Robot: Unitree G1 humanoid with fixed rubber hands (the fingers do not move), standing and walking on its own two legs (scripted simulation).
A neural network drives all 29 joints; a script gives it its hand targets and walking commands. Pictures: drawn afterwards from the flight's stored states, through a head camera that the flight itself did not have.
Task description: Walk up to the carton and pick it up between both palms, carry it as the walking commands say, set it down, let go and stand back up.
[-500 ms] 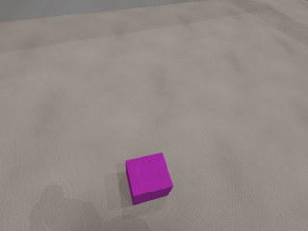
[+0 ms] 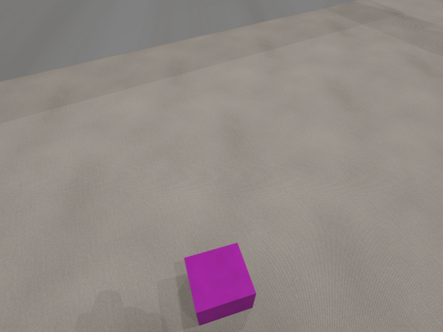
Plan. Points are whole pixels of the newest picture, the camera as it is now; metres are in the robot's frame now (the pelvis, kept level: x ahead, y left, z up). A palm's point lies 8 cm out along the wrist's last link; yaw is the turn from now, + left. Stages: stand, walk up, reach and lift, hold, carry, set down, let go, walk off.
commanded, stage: walk up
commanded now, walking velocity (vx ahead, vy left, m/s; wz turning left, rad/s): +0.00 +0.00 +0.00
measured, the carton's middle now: (218, 283) +0.46 +0.02 -0.69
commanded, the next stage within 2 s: none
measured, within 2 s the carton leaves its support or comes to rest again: neither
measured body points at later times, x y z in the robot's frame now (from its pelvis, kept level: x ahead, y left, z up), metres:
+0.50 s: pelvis +0.02 +0.02 +0.00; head +0.03 +0.02 +0.45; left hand +0.00 +0.23 -0.16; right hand +0.00 -0.19 -0.16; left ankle +0.00 +0.15 -0.74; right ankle +0.03 -0.10 -0.74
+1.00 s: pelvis +0.04 -0.05 -0.01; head +0.08 -0.03 +0.44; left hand +0.07 +0.22 -0.16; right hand -0.01 -0.32 -0.15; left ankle +0.00 +0.15 -0.74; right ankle +0.07 -0.19 -0.74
